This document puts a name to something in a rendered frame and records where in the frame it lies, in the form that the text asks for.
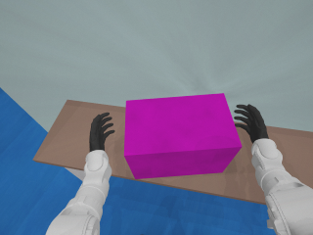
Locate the robot right forearm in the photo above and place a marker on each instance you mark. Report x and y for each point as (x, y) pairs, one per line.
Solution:
(270, 174)

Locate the left robot hand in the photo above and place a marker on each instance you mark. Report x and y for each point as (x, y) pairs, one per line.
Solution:
(97, 136)

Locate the robot left upper arm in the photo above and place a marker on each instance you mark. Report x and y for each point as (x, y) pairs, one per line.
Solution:
(75, 224)

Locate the robot left forearm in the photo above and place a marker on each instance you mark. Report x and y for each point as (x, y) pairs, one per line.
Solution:
(94, 189)

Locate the robot right upper arm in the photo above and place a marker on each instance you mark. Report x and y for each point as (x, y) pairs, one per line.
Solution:
(291, 211)

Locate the right robot hand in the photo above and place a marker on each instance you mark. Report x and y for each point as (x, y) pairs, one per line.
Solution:
(255, 127)

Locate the table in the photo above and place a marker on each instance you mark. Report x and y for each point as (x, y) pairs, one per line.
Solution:
(68, 143)

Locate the carton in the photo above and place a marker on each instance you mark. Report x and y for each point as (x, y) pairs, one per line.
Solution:
(177, 136)

